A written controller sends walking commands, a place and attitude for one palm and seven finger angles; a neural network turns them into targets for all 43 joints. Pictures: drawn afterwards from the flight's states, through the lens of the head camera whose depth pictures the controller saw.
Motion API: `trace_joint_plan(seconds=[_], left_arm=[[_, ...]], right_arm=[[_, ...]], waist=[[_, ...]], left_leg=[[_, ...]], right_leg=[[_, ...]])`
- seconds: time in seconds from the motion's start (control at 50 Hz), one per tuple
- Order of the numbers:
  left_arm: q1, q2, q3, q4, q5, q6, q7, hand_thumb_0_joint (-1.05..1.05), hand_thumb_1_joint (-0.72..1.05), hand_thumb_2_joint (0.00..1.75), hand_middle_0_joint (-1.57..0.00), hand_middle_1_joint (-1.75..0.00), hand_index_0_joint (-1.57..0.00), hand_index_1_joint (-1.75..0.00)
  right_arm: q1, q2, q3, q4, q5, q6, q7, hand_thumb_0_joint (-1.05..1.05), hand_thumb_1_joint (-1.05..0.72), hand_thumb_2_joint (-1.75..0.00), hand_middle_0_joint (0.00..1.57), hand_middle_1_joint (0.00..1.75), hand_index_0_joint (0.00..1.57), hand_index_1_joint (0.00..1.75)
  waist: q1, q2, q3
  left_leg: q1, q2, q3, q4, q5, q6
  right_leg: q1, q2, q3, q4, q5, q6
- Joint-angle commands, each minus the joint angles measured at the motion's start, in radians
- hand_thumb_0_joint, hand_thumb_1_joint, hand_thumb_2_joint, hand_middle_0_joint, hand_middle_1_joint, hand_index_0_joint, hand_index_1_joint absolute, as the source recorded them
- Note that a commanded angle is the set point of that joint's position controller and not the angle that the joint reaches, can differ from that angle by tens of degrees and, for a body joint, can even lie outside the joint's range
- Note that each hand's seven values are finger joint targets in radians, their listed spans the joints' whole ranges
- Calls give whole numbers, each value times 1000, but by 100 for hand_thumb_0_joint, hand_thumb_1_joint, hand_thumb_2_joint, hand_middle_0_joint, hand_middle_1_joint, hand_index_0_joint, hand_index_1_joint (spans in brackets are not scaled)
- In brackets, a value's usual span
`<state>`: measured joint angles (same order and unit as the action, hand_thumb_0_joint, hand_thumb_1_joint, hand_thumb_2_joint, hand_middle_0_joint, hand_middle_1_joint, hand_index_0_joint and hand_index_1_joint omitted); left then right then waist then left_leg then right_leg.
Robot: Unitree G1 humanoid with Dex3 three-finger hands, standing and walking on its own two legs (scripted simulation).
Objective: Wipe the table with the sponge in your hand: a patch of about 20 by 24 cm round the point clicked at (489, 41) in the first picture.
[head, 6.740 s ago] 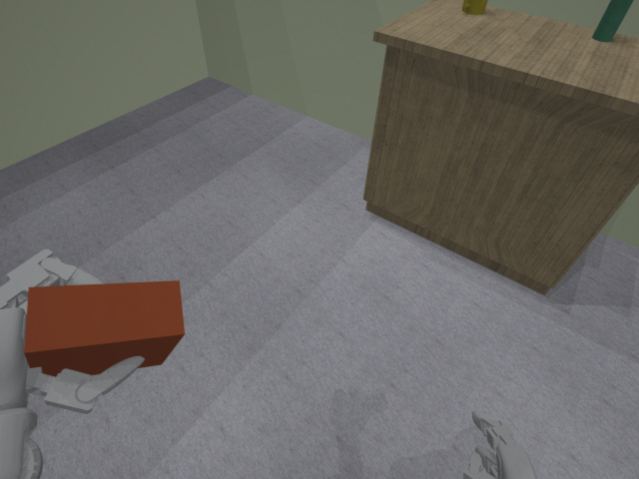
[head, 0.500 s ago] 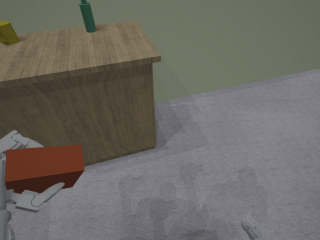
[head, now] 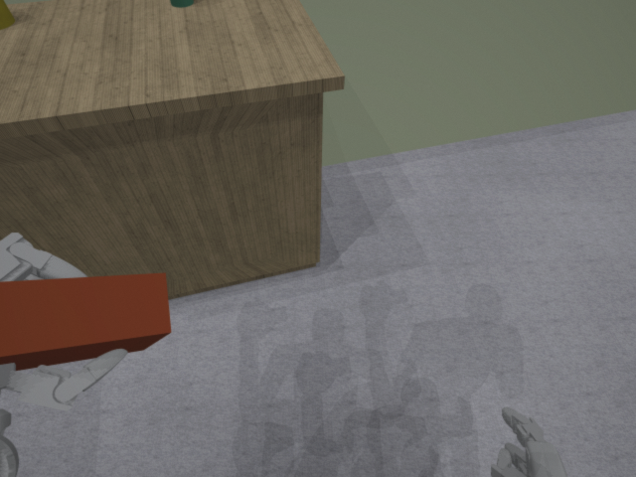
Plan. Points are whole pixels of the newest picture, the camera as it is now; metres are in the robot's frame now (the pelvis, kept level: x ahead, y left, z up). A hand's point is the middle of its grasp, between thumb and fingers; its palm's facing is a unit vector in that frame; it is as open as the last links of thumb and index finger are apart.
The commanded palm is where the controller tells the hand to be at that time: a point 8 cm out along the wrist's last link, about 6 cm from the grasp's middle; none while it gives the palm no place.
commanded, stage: take the last steps up to it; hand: left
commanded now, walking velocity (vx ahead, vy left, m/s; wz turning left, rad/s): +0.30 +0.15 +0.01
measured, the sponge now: (108, 320) +0.23 +0.21 +0.15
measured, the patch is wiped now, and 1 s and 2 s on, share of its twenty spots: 0.00 0.00 0.00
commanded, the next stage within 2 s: come to a stop and stand still in 1.56 s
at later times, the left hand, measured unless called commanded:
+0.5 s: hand (100, 229) +0.32 +0.26 +0.16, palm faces +0.36 -0.79 -0.49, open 9.7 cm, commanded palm +0.26 +0.30 +0.19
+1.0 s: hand (74, 139) +0.43 +0.31 +0.19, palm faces +0.34 -0.80 -0.50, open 9.7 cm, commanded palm +0.38 +0.37 +0.19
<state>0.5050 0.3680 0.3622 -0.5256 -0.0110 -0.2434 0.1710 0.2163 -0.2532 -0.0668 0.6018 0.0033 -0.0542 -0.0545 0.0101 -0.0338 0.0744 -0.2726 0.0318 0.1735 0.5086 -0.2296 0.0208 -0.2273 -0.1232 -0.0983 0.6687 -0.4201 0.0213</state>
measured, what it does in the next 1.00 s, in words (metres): walks ahead: right foot, then left foot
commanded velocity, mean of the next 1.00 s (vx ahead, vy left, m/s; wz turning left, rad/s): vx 0.28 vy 0.15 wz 0.03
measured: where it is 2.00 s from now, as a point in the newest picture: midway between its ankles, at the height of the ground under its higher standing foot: (257, 432)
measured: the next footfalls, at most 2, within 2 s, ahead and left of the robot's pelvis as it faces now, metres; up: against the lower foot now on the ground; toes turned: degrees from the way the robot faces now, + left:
right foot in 0.28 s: +0.14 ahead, -0.09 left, +0.00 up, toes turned -11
left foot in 0.68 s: +0.26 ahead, +0.20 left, +0.00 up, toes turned +9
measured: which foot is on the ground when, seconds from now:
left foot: down 0.00-0.30, up 0.32-0.66, down 0.68-1.00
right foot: up 0.00-0.26, down 0.28-0.68, up 0.70-1.00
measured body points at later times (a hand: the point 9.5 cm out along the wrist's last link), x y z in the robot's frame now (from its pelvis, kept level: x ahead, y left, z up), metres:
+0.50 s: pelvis +0.11 +0.02 +0.01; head +0.15 -0.01 +0.46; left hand +0.30 +0.30 +0.18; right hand +0.26 -0.23 -0.11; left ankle +0.12 +0.17 -0.64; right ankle +0.10 -0.08 -0.73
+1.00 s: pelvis +0.21 +0.09 +0.00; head +0.24 +0.08 +0.45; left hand +0.40 +0.36 +0.21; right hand +0.37 -0.10 -0.11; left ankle +0.22 +0.19 -0.73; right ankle +0.24 +0.01 -0.72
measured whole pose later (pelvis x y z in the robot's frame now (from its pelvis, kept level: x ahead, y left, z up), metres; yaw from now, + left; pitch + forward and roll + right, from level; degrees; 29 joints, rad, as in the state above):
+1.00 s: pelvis +0.21 +0.09 +0.00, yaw +0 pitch +0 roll +2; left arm 0.52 0.40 0.36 -0.56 -0.02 -0.24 0.14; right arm 0.22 -0.12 0.03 0.61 0.01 -0.11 -0.03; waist 0.00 0.01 0.05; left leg -0.27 0.02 0.17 0.54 -0.28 0.03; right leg -0.38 -0.06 -0.16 0.70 -0.39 0.03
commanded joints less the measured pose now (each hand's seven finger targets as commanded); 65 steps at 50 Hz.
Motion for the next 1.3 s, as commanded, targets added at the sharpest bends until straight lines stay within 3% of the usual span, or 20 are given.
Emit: trace_joint_plan(seconds=[0.0,0.22,0.24,0.28,0.3,0.36,0.44,0.6,0.64,0.66,0.68,0.72,0.84,0.98,1.0,1.02,1.04,1.08,1.14,1.28], left_arm=[[-104,203,124,-192,9,-69,18,0,10,130,-120,-160,-120,-160],[-34,159,136,-138,-21,-36,-3,0,10,130,-120,-160,-120,-160],[-28,161,136,-86,-18,-26,-5,0,10,130,-120,-160,-120,-160],[-56,212,176,-40,-15,-24,-10,0,10,130,-120,-160,-120,-160],[-111,215,193,-45,-24,-35,-11,0,10,130,-120,-160,-120,-160],[-94,185,153,-97,-22,-67,-29,0,10,130,-120,-160,-120,-160],[-139,195,119,-217,-5,-98,-18,0,10,130,-120,-160,-120,-160],[-32,222,201,-289,-12,-74,26,0,10,130,-120,-160,-120,-160],[-26,181,173,-272,-17,-80,23,0,10,130,-120,-160,-120,-160],[-51,167,162,-293,-16,-90,21,0,10,130,-120,-160,-120,-160],[-66,188,163,-263,-8,-97,22,0,10,130,-120,-160,-120,-160],[-89,220,183,-154,-18,-90,2,0,10,130,-120,-160,-120,-160],[-74,174,119,-304,-19,-77,-15,0,10,130,-120,-160,-120,-160],[-54,200,164,-168,-19,-35,1,0,10,130,-120,-160,-120,-160],[-75,214,174,-132,-12,-34,1,0,10,130,-120,-160,-120,-160],[-92,230,177,-95,-8,-30,0,0,10,130,-120,-160,-120,-160],[-118,209,170,-52,-27,-27,-2,0,10,130,-120,-160,-120,-160],[-161,186,145,-37,-28,-43,-14,0,10,130,-120,-160,-120,-160],[-152,169,108,-81,-6,-76,-20,0,10,130,-120,-160,-120,-160],[-48,214,156,-252,-11,-74,16,0,10,130,-120,-160,-120,-160]], right_arm=[[-70,-67,-12,-136,3,-72,1,0,-90,-90,20,30,20,30],[-79,-55,11,-103,9,-90,2,0,-90,-90,20,30,20,30],[-83,-52,9,-101,12,-79,-1,0,-90,-90,20,30,20,30],[-118,-39,9,-130,6,-61,7,0,-90,-90,20,30,20,30],[-117,-46,10,-112,1,-60,12,0,-90,-90,20,30,20,30],[-129,-39,14,-92,3,-37,23,0,-90,-90,20,30,20,30],[-143,-45,18,-98,-3,-36,26,0,-90,-90,20,30,20,30],[-77,-28,-13,-153,-7,-62,7,0,-90,-90,20,30,20,30],[-40,-63,-34,-153,5,-62,-6,0,-90,-90,20,30,20,30],[-52,-87,-41,-158,6,-60,-2,0,-90,-90,20,30,20,30],[-47,-81,-34,-170,8,-67,4,0,-90,-90,20,30,20,30],[-78,-75,-24,-140,9,-75,8,0,-90,-90,20,30,20,30],[-82,-54,1,-125,17,-108,18,0,-90,-90,20,30,20,30],[-72,-49,22,-106,3,-98,-7,0,-90,-90,20,30,20,30],[-67,-43,20,-101,3,-87,-8,0,-90,-90,20,30,20,30],[-73,-26,22,-109,0,-76,-5,0,-90,-90,20,30,20,30],[-101,-39,21,-126,0,-82,7,0,-90,-90,20,30,20,30],[-81,-55,4,-86,3,-78,20,0,-90,-90,20,30,20,30],[-109,-28,35,-81,0,-49,21,0,-90,-90,20,30,20,30],[-105,-29,10,-151,-8,-59,11,0,-90,-90,20,30,20,30]], waist=[[-25,290,-175],[2,158,-182],[9,49,-204],[10,-334,-197],[3,-229,-176],[-6,-53,-120],[-22,-68,-132],[1,-83,-219],[-30,152,-267],[-27,398,-263],[-22,373,-248],[-20,297,-193],[-5,271,-182],[0,140,-202],[-1,8,-215],[-7,-229,-204],[3,-291,-172],[-20,-162,-85],[-14,-48,-125],[23,-133,-193]], left_leg=[[312,358,-465,-195,287,230],[44,201,-114,-9,182,93],[-21,160,-76,149,115,70],[-433,-23,-75,657,-318,-11],[-445,23,-204,774,-266,-25],[-464,73,-215,813,-133,-49],[-356,91,-147,574,-45,-50],[26,-14,42,-5,58,-29],[238,43,-43,-100,98,-5],[363,249,-330,-123,253,92],[331,360,-523,-165,355,184],[192,356,-475,-199,137,223],[91,219,-218,-189,224,163],[-10,195,-188,-46,80,86],[-106,143,-142,106,-15,61],[-297,9,-52,353,-199,8],[-401,-30,-124,585,-314,-24],[-418,37,-228,729,-197,-49],[-362,56,-173,625,-118,-54],[-141,12,-19,171,-70,-35]], right_leg=[[-400,44,42,529,-197,-17],[53,87,-109,-136,138,-2],[149,39,-39,-222,199,-26],[335,-349,630,-373,343,-204],[269,-390,624,-402,261,-212],[189,-297,368,-367,358,-188],[127,-224,102,-342,553,-140],[140,-157,48,-198,501,-106],[30,-81,-14,90,360,-54],[-225,40,-64,324,-77,-5],[-322,89,0,515,-279,-12],[-391,18,50,590,-193,-8],[-253,27,-21,294,13,11],[64,62,-54,-174,124,-9],[159,-29,80,-260,163,-51],[247,-238,438,-347,218,-145],[231,-381,636,-408,244,-221],[120,-356,519,-422,226,-222],[136,-240,181,-330,560,-151],[193,-205,99,-271,685,-142]])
